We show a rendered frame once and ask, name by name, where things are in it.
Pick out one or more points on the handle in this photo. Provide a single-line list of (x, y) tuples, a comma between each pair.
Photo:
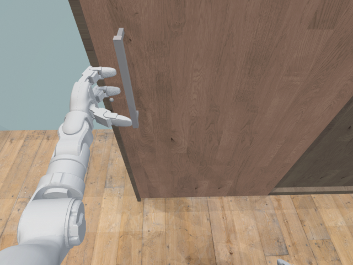
[(122, 61)]

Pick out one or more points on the left robot hand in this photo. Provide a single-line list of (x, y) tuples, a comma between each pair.
[(83, 97)]

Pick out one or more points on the wardrobe door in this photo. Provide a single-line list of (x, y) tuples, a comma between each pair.
[(328, 162), (230, 93)]

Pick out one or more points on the robot left upper arm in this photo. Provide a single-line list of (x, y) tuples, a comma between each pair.
[(48, 230)]

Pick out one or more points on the robot left forearm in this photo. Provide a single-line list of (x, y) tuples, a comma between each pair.
[(68, 165)]

